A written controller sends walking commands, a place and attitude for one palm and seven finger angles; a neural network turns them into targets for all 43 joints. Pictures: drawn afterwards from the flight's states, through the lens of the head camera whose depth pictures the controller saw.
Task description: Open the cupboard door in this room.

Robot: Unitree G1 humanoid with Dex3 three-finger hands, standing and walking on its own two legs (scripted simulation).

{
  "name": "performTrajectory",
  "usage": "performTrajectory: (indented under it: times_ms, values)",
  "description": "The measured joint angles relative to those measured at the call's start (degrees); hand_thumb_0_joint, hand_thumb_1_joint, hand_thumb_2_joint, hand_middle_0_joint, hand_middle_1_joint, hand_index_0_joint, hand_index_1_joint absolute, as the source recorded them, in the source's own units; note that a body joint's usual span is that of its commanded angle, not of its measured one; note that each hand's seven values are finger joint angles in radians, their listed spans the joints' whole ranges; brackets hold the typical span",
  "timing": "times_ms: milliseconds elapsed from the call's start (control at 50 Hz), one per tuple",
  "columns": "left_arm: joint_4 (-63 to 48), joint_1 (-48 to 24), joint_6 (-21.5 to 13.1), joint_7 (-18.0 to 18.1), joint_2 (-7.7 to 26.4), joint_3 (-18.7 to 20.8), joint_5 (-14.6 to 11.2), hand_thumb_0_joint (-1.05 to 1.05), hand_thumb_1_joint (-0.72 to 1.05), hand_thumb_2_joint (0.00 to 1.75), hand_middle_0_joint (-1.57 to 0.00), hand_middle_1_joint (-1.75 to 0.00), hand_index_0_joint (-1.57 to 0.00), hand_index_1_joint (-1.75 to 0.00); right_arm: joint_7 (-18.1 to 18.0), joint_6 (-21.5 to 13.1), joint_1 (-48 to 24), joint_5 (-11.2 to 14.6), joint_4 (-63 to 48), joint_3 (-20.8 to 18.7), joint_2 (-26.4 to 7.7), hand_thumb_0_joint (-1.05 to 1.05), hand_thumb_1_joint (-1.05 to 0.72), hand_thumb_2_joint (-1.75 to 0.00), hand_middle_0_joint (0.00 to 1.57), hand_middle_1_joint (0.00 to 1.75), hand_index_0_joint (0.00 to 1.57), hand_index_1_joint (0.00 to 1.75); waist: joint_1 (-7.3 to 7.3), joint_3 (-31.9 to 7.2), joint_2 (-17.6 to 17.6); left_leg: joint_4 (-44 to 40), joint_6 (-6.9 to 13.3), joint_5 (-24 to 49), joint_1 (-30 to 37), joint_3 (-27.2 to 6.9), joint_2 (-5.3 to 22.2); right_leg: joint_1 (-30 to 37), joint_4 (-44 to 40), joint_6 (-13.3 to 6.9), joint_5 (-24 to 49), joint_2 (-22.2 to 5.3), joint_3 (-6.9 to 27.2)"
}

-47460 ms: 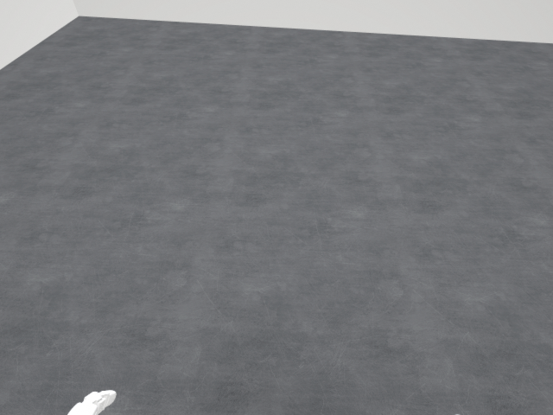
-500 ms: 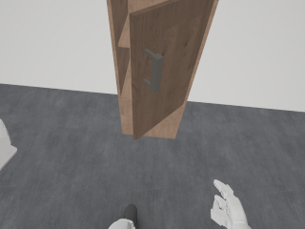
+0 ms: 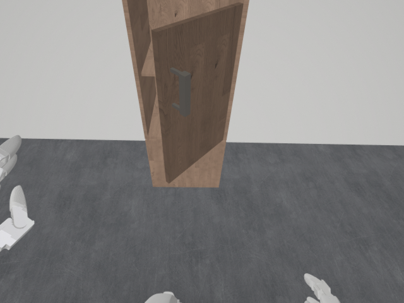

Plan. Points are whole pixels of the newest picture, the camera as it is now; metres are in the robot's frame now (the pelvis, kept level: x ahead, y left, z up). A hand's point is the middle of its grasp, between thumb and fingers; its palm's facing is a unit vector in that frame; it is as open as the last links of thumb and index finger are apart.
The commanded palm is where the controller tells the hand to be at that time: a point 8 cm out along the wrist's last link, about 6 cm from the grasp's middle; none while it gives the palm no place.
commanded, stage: stop stepping back and stand still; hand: left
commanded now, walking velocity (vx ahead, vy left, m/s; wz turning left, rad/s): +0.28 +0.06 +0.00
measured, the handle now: (179, 92) +0.64 +0.10 +0.09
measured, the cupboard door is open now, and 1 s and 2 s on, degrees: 48 48 48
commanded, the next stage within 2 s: let the arm hang, fingers relaxed in 0.44 s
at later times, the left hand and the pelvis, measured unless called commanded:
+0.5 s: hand out of the picture +0.16 +0.27 +0.18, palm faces +0.47 -0.72 -0.52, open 7.4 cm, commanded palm +0.10 +0.31 +0.18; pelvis -0.03 +0.01 -0.01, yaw +3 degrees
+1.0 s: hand out of the picture -0.02 +0.21 -0.16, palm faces +0.14 -0.96 -0.23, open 7.0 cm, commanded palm none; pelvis -0.04 +0.02 +0.01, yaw +6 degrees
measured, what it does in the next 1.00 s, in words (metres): steps on the spot: left foot, then left foot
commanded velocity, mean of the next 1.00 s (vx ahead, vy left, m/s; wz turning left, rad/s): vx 0.05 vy -0.01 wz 0.00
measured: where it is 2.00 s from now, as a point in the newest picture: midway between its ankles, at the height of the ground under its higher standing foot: outside the picture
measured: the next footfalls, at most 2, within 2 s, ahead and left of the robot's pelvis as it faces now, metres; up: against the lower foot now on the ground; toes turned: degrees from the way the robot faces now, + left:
left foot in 0.22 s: +0.00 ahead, +0.16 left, +0.00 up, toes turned +6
left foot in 0.74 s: +0.00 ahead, +0.15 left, +0.00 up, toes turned +11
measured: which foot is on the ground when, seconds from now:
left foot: up 0.00-0.20, down 0.22-0.46, up 0.48-0.72, down 0.74-1.00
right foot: down 0.00-1.00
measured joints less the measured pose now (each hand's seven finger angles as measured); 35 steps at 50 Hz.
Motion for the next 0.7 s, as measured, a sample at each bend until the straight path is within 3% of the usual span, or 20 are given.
performTrajectory:
  times_ms: [40, 80, 200, 240, 320, 400, 420, 440, 500, 560, 620, 700]
  values:
    - [0.6, -0.4, -1.7, 0.0, -0.3, 0.4, 0.5, 0.02, 0.89, 0.89, -0.21, -0.3, -0.21, -0.3, -0.3, 0.7, 0.8, -0.2, 2.0, 0.2, 0.1, 0.01, -0.91, -0.9, 0.2, 0.3, 0.21, 0.3, 1.34, -2.0, -0.6, 8.0, -0.3, 1.6, -1.2, 0.4, 1.5, -0.6, -1.3, 0.1, 0.5, -0.5, 0.3]
    - [3.7, -2.6, -2.8, 0.4, -0.8, 0.8, 0.8, 0.01, 0.89, 0.89, -0.21, -0.3, -0.21, -0.3, -1.0, 0.8, 1.9, -0.1, 2.7, 0.3, 0.2, 0.01, -0.91, -0.9, 0.2, 0.3, 0.21, 0.3, 1.61, -4.1, -0.6, 6.2, 0.2, 2.0, 1.1, 1.0, 3.6, -1.0, -2.6, 0.6, 0.1, -1.1, -0.1]
    - [12.1, -10.4, -1.9, 2.5, -4.3, -0.3, 1.1, 0.01, 0.89, 0.89, -0.21, -0.3, -0.21, -0.3, -3.0, -1.8, 2.1, 0.1, 2.5, -0.1, -1.8, 0.01, -0.91, -0.9, 0.2, 0.3, 0.21, 0.3, 0.61, -5.1, 2.2, -19.1, 3.0, -3.7, 17.4, 2.3, 6.1, -2.9, -1.6, 2.0, 2.5, -2.6, -2.0]
    - [11.8, -10.7, -1.4, 2.6, -4.9, -0.7, 0.8, 0.01, 0.89, 0.89, -0.21, -0.3, -0.21, -0.3, -3.0, -2.2, 0.9, 0.1, 1.9, -0.3, -1.6, 0.01, -0.91, -0.9, 0.2, 0.3, 0.21, 0.3, -0.17, -3.3, 2.0, -22.3, 2.0, 0.7, 19.1, 2.1, 5.3, -4.2, 2.0, 2.9, 0.2, -3.1, -1.1]
    - [9.6, -8.1, -0.9, 2.1, -3.6, -0.5, 1.1, 0.02, 0.89, 0.89, -0.2, -0.3, -0.2, -0.3, -1.7, -3.0, 0.2, 0.0, 1.0, 0.4, 1.3, 0.01, -0.91, -0.9, 0.2, 0.3, 0.2, 0.3, -1.08, -1.7, 0.3, -22.0, 0.1, 1.8, 20.2, 2.4, 4.6, -6.3, 11.7, 4.4, -8.2, -1.8, 0.6]
    - [5.9, -6.2, -1.2, 2.0, -1.6, 0.5, 1.2, 0.02, 0.89, 0.89, -0.21, -0.3, -0.21, -0.3, -0.6, -3.6, 0.5, 0.1, 0.4, 1.7, 3.1, 0.01, -0.91, -0.9, 0.2, 0.3, 0.21, 0.3, -0.81, -0.5, 0.9, -21.5, -0.6, 1.5, 20.2, 1.8, 5.3, -3.4, 6.0, 4.9, -5.5, -0.5, -1.8]
    - [5.4, -5.9, -1.5, 2.0, -1.0, 1.0, 1.1, 0.02, 0.89, 0.89, -0.21, -0.3, -0.21, -0.3, -0.4, -3.5, 0.4, 0.2, 0.2, 1.9, 3.3, 0.01, -0.91, -0.9, 0.2, 0.3, 0.21, 0.3, -0.56, -0.2, 1.1, -20.4, -0.8, 0.9, 19.7, 1.8, 5.4, -2.0, 2.9, 4.6, -3.9, -0.3, -2.0]
    - [5.3, -6.0, -1.9, 2.0, -0.9, 1.3, 1.1, 0.02, 0.89, 0.89, -0.21, -0.3, -0.21, -0.3, -0.2, -3.2, -0.1, 0.2, 0.3, 2.0, 3.1, 0.01, -0.91, -0.9, 0.2, 0.3, 0.21, 0.3, -0.27, 0.4, 2.0, -18.9, -1.0, 0.1, 19.1, 1.7, 6.0, -1.5, 1.5, 2.8, -1.0, 0.3, -2.4]
    - [6.6, -6.9, -2.3, 1.6, -1.1, 1.0, 0.8, 0.01, 0.89, 0.89, -0.21, -0.3, -0.21, -0.3, 0.2, -1.8, -1.6, 0.7, 1.2, 1.5, 2.2, 0.01, -0.91, -0.9, 0.2, 0.3, 0.21, 0.3, 0.04, 1.2, 4.3, -9.2, 0.6, -4.7, 14.7, 0.0, 6.1, -2.0, 1.7, -1.4, 0.2, 1.4, -3.4]
    - [11.3, -8.8, -2.6, 0.8, -2.3, -1.0, 1.3, 0.01, 0.89, 0.89, -0.21, -0.3, -0.21, -0.3, 1.4, -1.3, -2.4, 0.7, 3.4, 0.0, 0.9, 0.01, -0.91, -0.9, 0.2, 0.3, 0.21, 0.3, 0.32, 0.8, 4.9, 2.4, 1.0, -5.7, 9.3, 0.2, 4.8, -1.6, -0.5, -1.6, 1.0, 0.9, -3.5]
    - [27.5, -16.9, 4.2, -2.9, -5.0, -7.9, 2.9, 0.0, 0.9, 0.9, -0.2, -0.3, -0.2, -0.3, 3.6, 2.7, -2.8, 1.1, 5.9, -1.4, -1.7, 0.01, -0.91, -0.9, 0.2, 0.3, 0.21, 0.3, 0.0, -0.5, 6.2, 2.5, 0.9, -6.9, 6.8, 2.3, 5.2, -2.4, -0.4, -1.3, 1.0, -1.0, -5.4]
    - [50.6, -22.3, 11.4, -5.1, -11.0, -15.5, 3.5, 0.0, 0.91, 0.9, -0.19, -0.3, -0.19, -0.3, 4.2, 6.9, -3.2, 0.0, 7.7, -1.4, -2.6, 0.01, -0.91, -0.9, 0.2, 0.3, 0.2, 0.3, -1.35, 0.6, 6.6, -8.8, 1.3, -5.1, 10.6, 3.1, 5.4, -3.7, 2.8, -0.9, -0.6, -2.2, -6.6]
